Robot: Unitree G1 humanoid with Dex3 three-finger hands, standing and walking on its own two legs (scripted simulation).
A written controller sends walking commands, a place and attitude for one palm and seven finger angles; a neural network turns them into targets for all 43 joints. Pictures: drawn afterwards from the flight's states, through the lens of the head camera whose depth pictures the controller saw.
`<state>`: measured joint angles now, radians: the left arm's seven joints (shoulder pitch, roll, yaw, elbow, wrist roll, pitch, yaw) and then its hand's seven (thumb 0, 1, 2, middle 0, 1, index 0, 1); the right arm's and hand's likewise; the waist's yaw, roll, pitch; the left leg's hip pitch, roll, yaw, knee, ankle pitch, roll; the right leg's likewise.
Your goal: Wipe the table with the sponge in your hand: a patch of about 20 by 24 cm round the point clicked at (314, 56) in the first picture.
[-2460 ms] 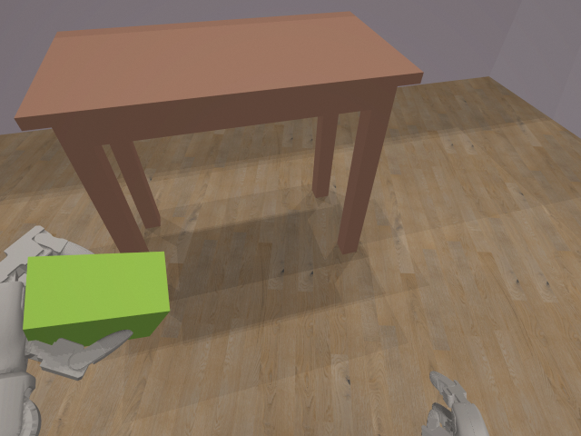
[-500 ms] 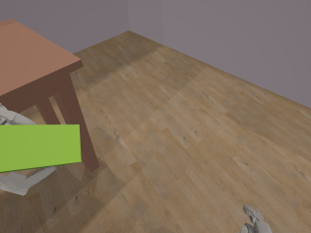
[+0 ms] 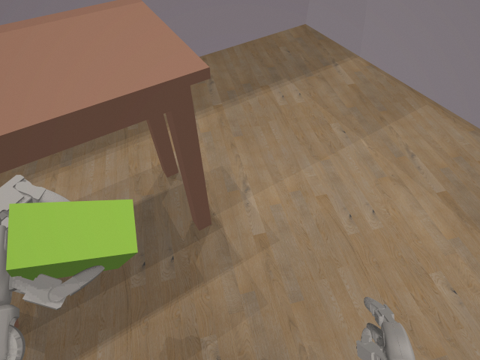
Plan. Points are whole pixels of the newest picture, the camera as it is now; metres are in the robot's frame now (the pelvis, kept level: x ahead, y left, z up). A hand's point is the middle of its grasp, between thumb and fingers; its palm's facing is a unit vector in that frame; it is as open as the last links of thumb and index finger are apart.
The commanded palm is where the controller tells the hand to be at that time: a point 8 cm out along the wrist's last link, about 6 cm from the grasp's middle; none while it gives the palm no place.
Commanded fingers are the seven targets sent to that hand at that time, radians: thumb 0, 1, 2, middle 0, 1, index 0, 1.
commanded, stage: turn to face it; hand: left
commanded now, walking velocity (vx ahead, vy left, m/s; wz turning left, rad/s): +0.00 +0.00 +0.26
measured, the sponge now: (91, 240) +0.23 +0.20 +0.15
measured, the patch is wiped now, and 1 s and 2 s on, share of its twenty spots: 0.00 0.00 0.00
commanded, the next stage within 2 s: take the last steps up to it in 0.10 s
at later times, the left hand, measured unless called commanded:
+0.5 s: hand (44, 319) +0.14 +0.20 +0.17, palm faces +0.50 -0.76 -0.42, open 10.3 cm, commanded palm +0.08 +0.25 +0.18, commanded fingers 0.00 0.10 1.30 -1.20 -1.60 -1.20 -1.60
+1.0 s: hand (33, 269) +0.18 +0.23 +0.18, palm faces +0.52 -0.73 -0.44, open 10.3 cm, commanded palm +0.13 +0.26 +0.18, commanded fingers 0.00 0.10 1.30 -1.20 -1.60 -1.20 -1.60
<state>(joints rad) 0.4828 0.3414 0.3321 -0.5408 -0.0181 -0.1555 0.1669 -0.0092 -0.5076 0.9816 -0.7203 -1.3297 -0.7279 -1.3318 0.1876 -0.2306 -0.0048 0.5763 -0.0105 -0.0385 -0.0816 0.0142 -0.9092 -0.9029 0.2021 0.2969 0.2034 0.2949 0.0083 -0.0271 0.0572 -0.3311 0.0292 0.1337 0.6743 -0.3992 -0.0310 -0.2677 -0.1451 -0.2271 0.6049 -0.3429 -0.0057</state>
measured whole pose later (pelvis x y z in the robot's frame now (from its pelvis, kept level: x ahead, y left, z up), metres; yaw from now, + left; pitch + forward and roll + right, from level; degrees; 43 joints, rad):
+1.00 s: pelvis +0.01 -0.04 +0.00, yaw +9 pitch +0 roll -1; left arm 0.49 0.38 0.35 -0.50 -0.01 -0.23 0.15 -0.01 -0.51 0.99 -0.72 -1.33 -0.73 -1.33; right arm 0.26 -0.13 0.03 0.63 -0.01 -0.13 -0.04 0.01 -0.91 -0.90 0.20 0.30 0.20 0.30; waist 0.01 0.02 0.01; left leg -0.13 0.09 0.10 0.48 -0.34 -0.03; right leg -0.43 -0.06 -0.13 0.75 -0.35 0.03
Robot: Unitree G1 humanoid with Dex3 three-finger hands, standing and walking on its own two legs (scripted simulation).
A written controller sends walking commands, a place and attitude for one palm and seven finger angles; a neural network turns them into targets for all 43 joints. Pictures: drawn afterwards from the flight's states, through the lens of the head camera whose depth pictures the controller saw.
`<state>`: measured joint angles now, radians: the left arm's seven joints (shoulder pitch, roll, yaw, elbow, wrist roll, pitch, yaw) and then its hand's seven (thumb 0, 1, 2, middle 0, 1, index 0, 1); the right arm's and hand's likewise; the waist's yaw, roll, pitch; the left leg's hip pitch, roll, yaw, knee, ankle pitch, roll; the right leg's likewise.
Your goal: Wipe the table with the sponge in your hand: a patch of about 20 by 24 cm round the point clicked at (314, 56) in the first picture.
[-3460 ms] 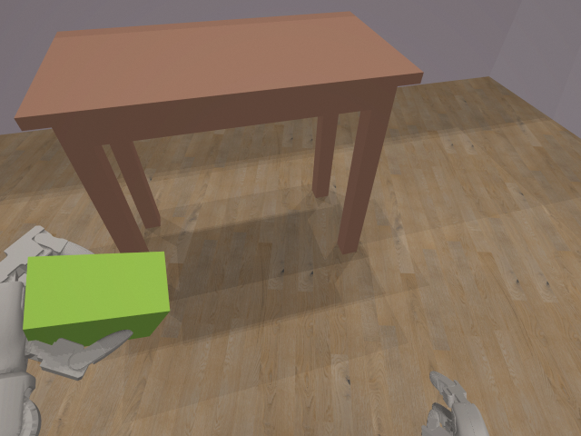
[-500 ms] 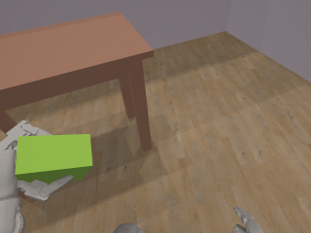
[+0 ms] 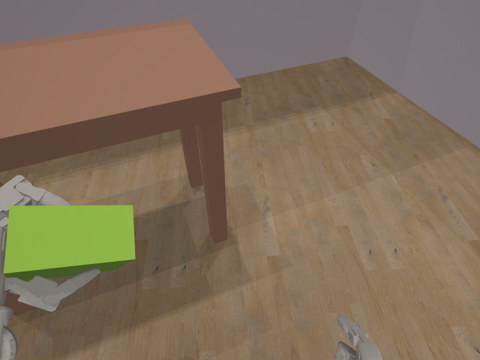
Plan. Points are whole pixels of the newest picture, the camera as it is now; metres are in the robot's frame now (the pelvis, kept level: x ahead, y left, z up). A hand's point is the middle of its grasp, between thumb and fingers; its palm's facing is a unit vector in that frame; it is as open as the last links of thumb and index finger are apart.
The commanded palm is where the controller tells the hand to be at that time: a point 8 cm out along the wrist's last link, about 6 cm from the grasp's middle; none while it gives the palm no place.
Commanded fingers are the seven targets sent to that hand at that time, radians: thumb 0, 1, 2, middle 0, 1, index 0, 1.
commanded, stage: take the last steps up to it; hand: left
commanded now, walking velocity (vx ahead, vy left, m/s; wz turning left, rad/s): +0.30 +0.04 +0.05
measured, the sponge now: (88, 243) +0.22 +0.21 +0.16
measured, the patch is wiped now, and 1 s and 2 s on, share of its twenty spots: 0.00 0.00 0.00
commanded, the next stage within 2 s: come to a stop and stand still in 1.40 s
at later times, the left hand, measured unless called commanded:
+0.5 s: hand (88, 163) +0.34 +0.25 +0.18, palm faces +0.44 -0.81 -0.40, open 10.3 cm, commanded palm +0.27 +0.28 +0.18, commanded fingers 0.00 0.10 1.30 -1.20 -1.60 -1.20 -1.60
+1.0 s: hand (140, 119) +0.45 +0.21 +0.17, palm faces +0.39 -0.79 -0.47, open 10.3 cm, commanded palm +0.40 +0.25 +0.18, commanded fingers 0.00 0.10 1.30 -1.20 -1.60 -1.20 -1.60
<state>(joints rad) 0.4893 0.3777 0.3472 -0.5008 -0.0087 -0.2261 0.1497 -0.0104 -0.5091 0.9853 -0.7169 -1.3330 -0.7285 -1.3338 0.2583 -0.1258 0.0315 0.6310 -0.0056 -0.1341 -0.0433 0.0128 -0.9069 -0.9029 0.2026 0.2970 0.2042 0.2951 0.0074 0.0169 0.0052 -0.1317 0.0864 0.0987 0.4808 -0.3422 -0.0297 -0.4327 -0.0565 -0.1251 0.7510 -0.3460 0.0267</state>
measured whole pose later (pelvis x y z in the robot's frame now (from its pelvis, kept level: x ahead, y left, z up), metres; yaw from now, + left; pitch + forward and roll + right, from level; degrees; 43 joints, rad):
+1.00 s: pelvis +0.25 -0.03 +0.00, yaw +2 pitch +1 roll +2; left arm 0.53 0.37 0.36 -0.56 -0.01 -0.23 0.16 -0.01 -0.51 0.99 -0.72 -1.33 -0.73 -1.33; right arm 0.20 -0.25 -0.04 0.60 -0.01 -0.05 -0.06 0.01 -0.91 -0.90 0.20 0.30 0.20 0.29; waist 0.01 -0.03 0.08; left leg -0.43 0.08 0.14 0.68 -0.29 -0.01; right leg -0.21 -0.08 -0.17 0.51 -0.31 -0.03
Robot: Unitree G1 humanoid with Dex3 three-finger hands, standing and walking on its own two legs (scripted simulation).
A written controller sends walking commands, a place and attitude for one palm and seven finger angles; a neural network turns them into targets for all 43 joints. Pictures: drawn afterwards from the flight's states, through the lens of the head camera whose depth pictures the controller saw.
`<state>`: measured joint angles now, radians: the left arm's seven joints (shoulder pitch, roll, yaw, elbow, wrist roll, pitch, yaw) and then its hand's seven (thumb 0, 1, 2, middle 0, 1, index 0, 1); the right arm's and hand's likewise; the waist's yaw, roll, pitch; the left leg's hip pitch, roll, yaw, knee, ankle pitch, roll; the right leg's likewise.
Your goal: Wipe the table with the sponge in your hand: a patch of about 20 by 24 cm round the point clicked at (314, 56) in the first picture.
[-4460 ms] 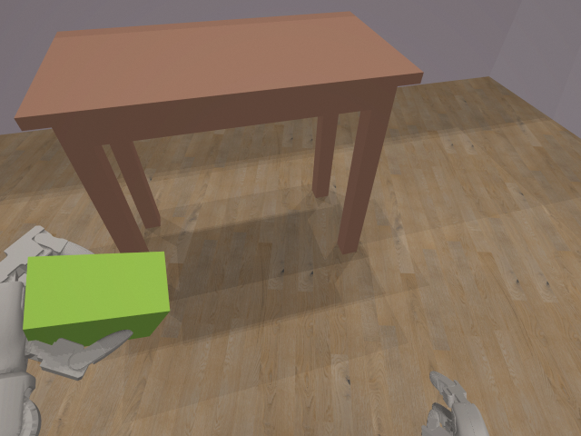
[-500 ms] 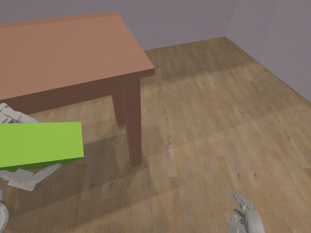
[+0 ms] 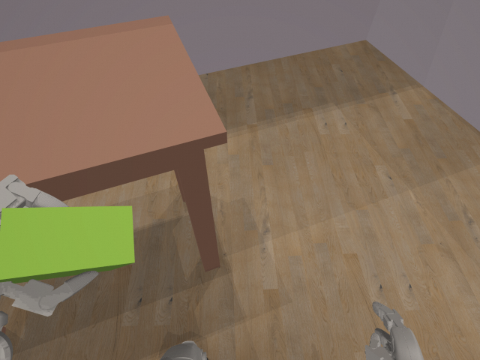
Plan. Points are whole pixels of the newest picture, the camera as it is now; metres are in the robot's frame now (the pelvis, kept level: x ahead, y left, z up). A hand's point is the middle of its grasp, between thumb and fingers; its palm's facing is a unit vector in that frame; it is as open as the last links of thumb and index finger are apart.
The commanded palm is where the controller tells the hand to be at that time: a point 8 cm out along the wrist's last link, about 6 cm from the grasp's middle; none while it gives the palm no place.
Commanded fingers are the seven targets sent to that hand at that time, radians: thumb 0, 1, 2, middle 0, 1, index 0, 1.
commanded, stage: take the last steps up to it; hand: left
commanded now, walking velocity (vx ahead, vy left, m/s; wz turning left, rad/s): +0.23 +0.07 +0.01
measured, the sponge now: (86, 244) +0.22 +0.20 +0.15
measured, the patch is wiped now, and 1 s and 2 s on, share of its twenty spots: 0.00 0.00 0.00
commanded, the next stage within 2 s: come to a stop and stand still in 0.40 s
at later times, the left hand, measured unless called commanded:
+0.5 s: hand (110, 169) +0.33 +0.20 +0.16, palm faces +0.40 -0.80 -0.46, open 10.3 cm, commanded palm +0.26 +0.25 +0.18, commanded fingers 0.00 0.10 1.30 -1.20 -1.60 -1.20 -1.60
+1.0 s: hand (102, 156) +0.34 +0.21 +0.17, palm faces +0.36 -0.80 -0.48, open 10.3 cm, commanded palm +0.28 +0.25 +0.18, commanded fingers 0.00 0.10 1.30 -1.20 -1.60 -1.20 -1.60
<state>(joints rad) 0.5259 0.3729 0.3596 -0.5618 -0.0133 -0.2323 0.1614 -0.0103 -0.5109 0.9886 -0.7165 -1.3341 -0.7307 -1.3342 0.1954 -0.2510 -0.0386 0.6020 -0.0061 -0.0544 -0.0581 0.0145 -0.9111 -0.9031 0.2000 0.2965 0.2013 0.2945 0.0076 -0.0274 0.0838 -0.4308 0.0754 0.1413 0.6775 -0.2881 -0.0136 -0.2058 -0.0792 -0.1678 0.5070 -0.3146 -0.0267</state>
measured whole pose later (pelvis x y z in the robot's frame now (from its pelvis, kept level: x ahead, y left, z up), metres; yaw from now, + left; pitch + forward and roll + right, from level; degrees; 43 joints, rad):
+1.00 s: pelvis +0.11 -0.03 -0.01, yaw -2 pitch +0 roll +0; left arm 0.42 0.43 0.37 -0.54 0.00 -0.19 0.13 -0.01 -0.51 0.99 -0.72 -1.33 -0.73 -1.33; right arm 0.19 -0.14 0.03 0.54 -0.02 -0.11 -0.03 0.01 -0.91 -0.90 0.20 0.30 0.20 0.29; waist 0.05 -0.02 0.07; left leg -0.33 0.08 0.11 0.53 -0.20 0.00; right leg -0.25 -0.02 -0.06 0.54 -0.31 0.01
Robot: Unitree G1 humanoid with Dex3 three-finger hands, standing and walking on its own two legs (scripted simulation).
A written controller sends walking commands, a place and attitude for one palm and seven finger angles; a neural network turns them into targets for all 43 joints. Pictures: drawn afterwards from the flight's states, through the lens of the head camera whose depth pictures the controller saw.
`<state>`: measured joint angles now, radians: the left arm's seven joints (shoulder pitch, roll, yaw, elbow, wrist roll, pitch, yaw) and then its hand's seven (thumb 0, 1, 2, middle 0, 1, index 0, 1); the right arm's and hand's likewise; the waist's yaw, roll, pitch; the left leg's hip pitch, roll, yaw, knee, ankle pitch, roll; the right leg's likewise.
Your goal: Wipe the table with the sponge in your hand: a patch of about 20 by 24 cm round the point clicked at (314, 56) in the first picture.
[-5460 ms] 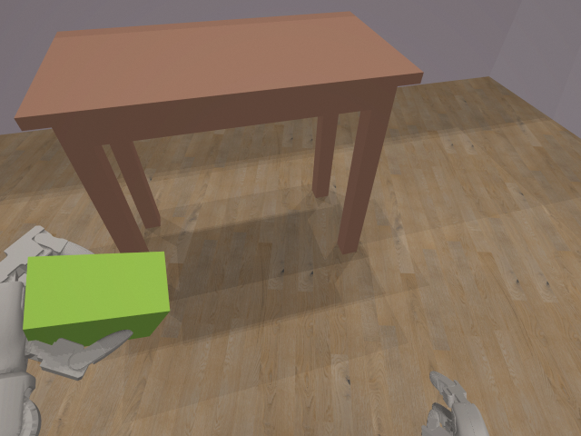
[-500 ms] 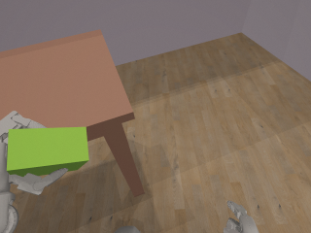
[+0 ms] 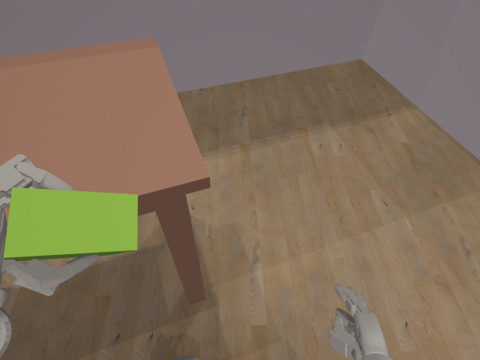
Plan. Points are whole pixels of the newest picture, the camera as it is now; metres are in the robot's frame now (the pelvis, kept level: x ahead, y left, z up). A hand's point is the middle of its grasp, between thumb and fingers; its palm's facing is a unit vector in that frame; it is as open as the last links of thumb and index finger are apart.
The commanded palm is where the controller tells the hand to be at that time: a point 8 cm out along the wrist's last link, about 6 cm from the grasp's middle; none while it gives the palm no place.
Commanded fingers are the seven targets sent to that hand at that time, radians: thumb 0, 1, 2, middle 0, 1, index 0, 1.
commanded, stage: come to a stop and stand still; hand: left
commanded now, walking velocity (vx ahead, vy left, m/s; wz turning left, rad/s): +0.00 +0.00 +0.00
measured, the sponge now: (88, 228) +0.23 +0.21 +0.16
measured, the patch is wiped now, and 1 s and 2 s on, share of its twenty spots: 0.00 0.00 0.00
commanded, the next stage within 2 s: none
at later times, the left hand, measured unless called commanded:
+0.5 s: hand out of the picture +0.16 +0.29 +0.18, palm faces +0.43 -0.83 -0.35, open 10.3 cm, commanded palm +0.10 +0.31 +0.18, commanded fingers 0.00 0.10 1.30 -1.20 -1.60 -1.20 -1.60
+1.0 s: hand out of the picture +0.12 +0.34 +0.16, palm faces +0.45 -0.83 -0.33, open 10.3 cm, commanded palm +0.07 +0.37 +0.18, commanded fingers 0.00 0.10 1.30 -1.20 -1.60 -1.20 -1.60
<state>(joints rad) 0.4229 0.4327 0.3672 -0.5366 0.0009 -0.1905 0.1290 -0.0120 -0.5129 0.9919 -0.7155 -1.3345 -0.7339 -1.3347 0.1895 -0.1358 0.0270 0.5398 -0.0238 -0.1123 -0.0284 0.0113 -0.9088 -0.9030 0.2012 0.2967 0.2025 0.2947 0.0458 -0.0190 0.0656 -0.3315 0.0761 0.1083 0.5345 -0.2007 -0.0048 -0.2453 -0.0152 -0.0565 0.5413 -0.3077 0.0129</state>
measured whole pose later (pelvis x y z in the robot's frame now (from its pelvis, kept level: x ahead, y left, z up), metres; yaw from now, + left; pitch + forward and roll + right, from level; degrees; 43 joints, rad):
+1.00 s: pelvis -0.08 +0.08 +0.00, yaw +3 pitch -2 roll -3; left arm 0.39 0.34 0.32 -0.47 -0.02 -0.17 0.10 -0.01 -0.51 1.00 -0.71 -1.34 -0.73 -1.34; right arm 0.21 -0.21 0.03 0.62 -0.01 -0.11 -0.02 0.01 -0.91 -0.90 0.20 0.30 0.21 0.30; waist 0.07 0.00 0.03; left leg -0.33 -0.03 0.01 0.56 -0.19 0.03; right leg -0.23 0.04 0.01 0.51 -0.24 0.00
